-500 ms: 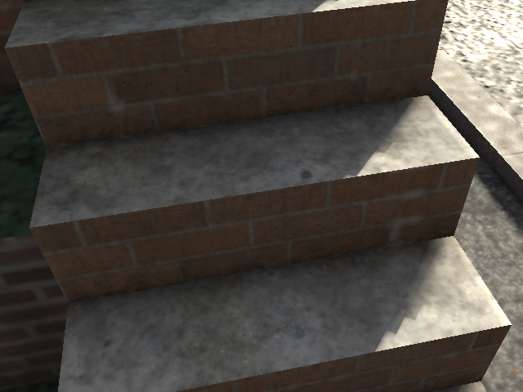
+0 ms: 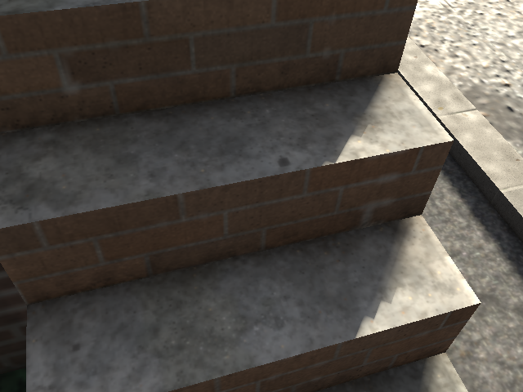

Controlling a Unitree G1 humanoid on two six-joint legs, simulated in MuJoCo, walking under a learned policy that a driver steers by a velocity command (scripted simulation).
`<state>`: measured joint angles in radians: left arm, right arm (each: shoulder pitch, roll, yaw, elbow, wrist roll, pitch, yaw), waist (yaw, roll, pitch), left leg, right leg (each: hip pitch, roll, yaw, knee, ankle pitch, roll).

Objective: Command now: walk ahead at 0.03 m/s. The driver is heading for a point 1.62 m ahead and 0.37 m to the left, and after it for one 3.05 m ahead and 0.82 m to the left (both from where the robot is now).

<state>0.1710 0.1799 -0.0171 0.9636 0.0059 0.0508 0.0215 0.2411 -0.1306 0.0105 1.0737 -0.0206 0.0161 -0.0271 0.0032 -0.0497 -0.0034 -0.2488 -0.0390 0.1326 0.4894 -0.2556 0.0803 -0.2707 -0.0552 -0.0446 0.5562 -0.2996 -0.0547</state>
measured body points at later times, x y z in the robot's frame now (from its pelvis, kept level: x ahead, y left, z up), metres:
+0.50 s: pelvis -0.01 +0.00 +0.00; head +0.01 +0.01 +0.45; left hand +0.01 +0.21 -0.17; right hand +0.09 -0.22 -0.15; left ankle +0.01 +0.07 -0.73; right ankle +0.00 -0.13 -0.73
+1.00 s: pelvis -0.01 -0.01 +0.00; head +0.02 +0.01 +0.45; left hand +0.01 +0.21 -0.16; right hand +0.07 -0.23 -0.15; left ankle +0.01 +0.07 -0.73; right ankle +0.00 -0.13 -0.73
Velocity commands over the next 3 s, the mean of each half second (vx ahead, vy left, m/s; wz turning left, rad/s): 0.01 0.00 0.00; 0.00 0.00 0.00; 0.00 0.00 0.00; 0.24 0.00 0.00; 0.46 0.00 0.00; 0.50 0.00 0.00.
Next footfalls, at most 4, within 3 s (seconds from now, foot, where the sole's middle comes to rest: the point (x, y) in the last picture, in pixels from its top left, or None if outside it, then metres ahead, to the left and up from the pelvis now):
2.08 right None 0.10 -0.12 -0.77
2.42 left None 0.08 0.10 -0.57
2.78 right None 0.16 -0.07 -0.57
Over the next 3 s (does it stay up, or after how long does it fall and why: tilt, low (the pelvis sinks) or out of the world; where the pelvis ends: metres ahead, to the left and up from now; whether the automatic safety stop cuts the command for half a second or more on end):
stays up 0.08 -0.02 0.10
